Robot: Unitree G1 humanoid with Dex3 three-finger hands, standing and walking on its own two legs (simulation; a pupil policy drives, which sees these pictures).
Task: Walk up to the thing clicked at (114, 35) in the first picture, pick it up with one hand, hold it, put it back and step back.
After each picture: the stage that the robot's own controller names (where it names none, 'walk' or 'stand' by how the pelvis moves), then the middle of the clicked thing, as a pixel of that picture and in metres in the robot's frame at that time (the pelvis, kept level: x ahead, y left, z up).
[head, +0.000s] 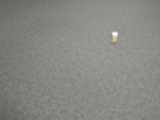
stand; (114, 37) +1.59 -0.37 -0.72
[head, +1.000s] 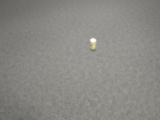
walk; (93, 43) +1.49 +0.03 -0.69
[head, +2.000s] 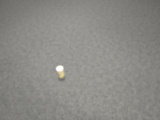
walk; (60, 72) +0.97 +0.32 -0.71
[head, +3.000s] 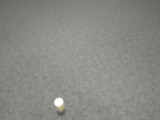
walk; (59, 105) +0.61 +0.27 -0.71
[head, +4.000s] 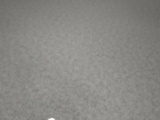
stand; out of the picture +0.43 +0.23 -0.70
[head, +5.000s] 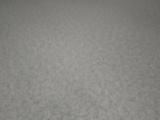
stand; out of the picture +0.36 +0.23 -0.72
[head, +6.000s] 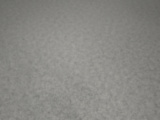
stand; out of the picture +0.37 +0.23 -0.72
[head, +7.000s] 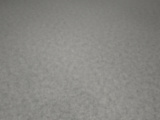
stand; out of the picture +0.38 +0.24 -0.73
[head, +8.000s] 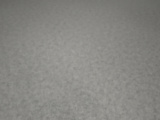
stand; out of the picture +0.37 +0.24 -0.73
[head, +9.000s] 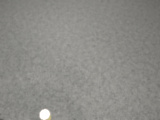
go down; (45, 116) +0.39 +0.24 -0.68
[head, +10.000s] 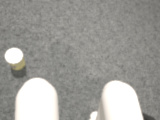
go down; (16, 59) +0.44 +0.29 -0.29
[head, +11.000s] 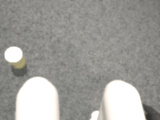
close in; (16, 58) +0.44 +0.29 -0.29
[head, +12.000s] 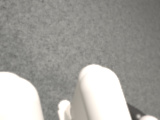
close in; out of the picture +0.41 +0.33 -0.22
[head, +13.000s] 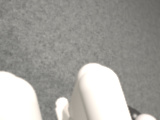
close; out of the picture +0.40 +0.33 -0.21
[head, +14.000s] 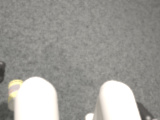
lift; (17, 94) +0.30 +0.24 -0.28
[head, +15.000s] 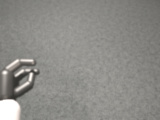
close; out of the picture +0.24 +0.15 -0.64
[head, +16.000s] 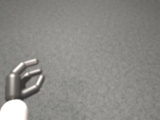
close; out of the picture +0.23 +0.14 -0.70
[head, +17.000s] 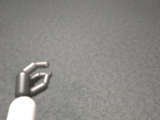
hold; out of the picture +0.23 +0.12 -0.70
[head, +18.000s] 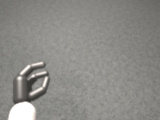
stand; out of the picture +0.25 +0.11 -0.67
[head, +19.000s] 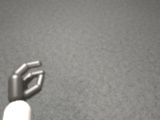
stand; out of the picture +0.25 +0.09 -0.70
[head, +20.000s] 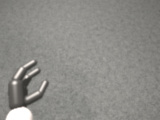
stand; out of the picture +0.26 +0.08 -0.62
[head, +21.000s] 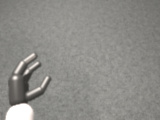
stand; out of the picture +0.27 +0.06 -0.60
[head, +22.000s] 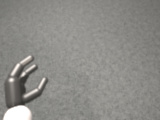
stand; out of the picture +0.27 +0.04 -0.62
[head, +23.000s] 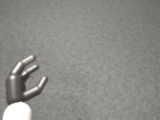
stand; out of the picture +0.27 +0.02 -0.63
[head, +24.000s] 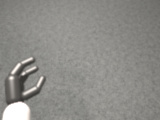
stand; out of the picture +0.27 +0.00 -0.63
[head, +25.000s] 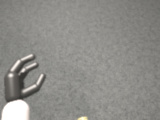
stand; out of the picture +0.29 -0.02 -0.61
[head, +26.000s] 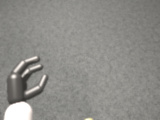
close; out of the picture +0.28 -0.04 -0.61
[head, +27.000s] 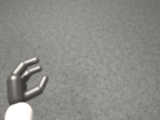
close; out of the picture +0.29 -0.06 -0.62
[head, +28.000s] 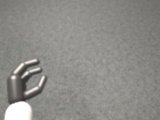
close; out of the picture +0.29 -0.08 -0.63
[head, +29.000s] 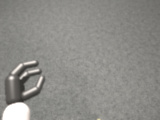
close; out of the picture +0.30 -0.10 -0.63
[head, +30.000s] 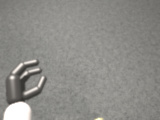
close; out of the picture +0.30 -0.13 -0.63
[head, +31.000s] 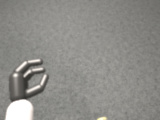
close; out of the picture +0.30 -0.15 -0.63
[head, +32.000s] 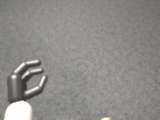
close; out of the picture +0.31 -0.17 -0.63
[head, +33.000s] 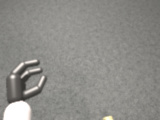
close; out of the picture +0.31 -0.19 -0.63
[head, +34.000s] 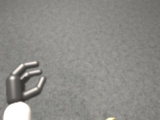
close; out of the picture +0.31 -0.21 -0.63
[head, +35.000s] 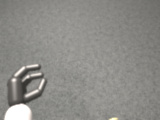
close; out of the picture +0.32 -0.23 -0.64
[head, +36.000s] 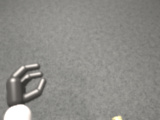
close; out of the picture +0.32 -0.26 -0.63
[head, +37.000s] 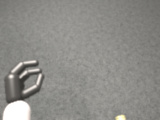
close; out of the picture +0.32 -0.28 -0.63
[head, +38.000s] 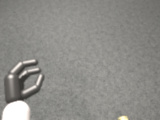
close; out of the picture +0.32 -0.30 -0.64
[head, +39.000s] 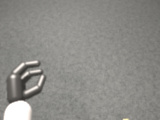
close; out of the picture +0.32 -0.31 -0.65
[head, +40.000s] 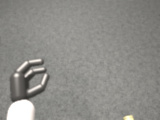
close; out of the picture +0.33 -0.32 -0.63
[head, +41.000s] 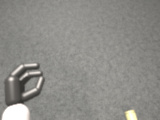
close; out of the picture +0.34 -0.34 -0.61
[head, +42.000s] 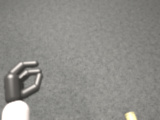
close; out of the picture +0.34 -0.35 -0.63
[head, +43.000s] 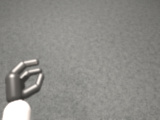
close; out of the picture +0.33 -0.37 -0.66
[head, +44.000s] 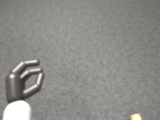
close; out of the picture +0.34 -0.38 -0.63
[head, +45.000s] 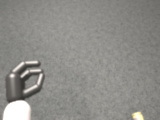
close; out of the picture +0.35 -0.40 -0.63
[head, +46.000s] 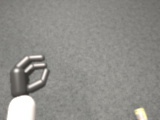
close; (141, 118) +0.35 -0.41 -0.62
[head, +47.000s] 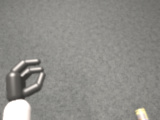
close; (142, 118) +0.35 -0.42 -0.62
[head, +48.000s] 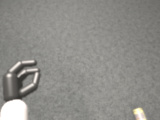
close; (140, 117) +0.36 -0.42 -0.63
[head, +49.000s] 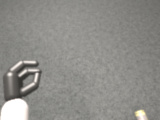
close; out of the picture +0.35 -0.43 -0.63
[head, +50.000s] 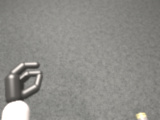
close; out of the picture +0.35 -0.44 -0.64
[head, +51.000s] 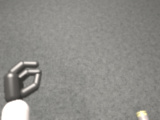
close; out of the picture +0.35 -0.44 -0.63
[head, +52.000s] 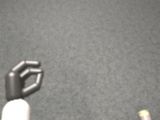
close; out of the picture +0.35 -0.44 -0.62
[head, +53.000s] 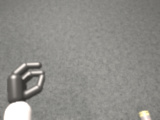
close; out of the picture +0.35 -0.44 -0.63
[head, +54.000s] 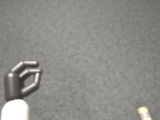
close; (145, 116) +0.36 -0.44 -0.62
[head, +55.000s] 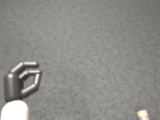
close; out of the picture +0.35 -0.45 -0.63
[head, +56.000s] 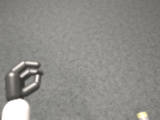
close; out of the picture +0.35 -0.44 -0.64
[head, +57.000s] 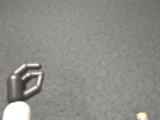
close; out of the picture +0.35 -0.44 -0.63
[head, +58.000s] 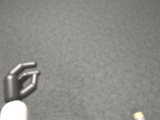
close; out of the picture +0.35 -0.43 -0.65
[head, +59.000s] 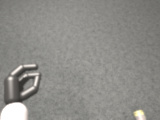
close; (141, 119) +0.35 -0.43 -0.63
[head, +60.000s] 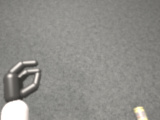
close; (141, 116) +0.36 -0.43 -0.62
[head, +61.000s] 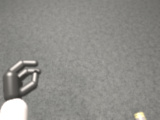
close; out of the picture +0.35 -0.43 -0.64
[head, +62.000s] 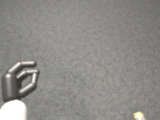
close; out of the picture +0.35 -0.43 -0.64
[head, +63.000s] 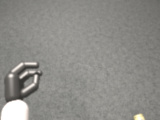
close; out of the picture +0.35 -0.42 -0.65
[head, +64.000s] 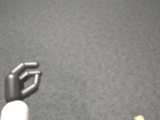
close; out of the picture +0.34 -0.42 -0.65
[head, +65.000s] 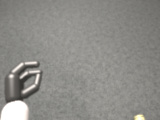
close; out of the picture +0.35 -0.42 -0.64
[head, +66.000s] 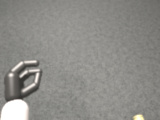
close; out of the picture +0.35 -0.42 -0.64
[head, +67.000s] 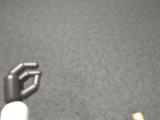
close; out of the picture +0.35 -0.41 -0.64
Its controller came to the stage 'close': yes
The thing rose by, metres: 0.01
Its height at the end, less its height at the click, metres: -0.02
